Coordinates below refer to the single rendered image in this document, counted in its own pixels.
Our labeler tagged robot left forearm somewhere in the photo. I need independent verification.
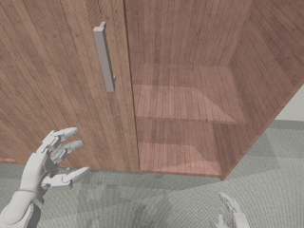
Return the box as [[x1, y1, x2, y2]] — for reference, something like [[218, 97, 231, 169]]
[[0, 190, 45, 228]]

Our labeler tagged right robot hand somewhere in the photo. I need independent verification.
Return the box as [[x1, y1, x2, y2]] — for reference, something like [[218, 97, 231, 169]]
[[216, 192, 251, 228]]

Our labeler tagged handle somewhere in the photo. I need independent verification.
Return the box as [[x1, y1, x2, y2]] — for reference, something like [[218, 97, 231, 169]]
[[92, 21, 116, 92]]

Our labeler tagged wardrobe door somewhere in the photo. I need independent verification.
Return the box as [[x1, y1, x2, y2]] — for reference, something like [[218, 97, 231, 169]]
[[0, 0, 141, 173], [0, 149, 11, 159]]

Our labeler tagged left robot hand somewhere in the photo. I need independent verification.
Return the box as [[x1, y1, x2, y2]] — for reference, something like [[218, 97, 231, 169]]
[[19, 127, 90, 196]]

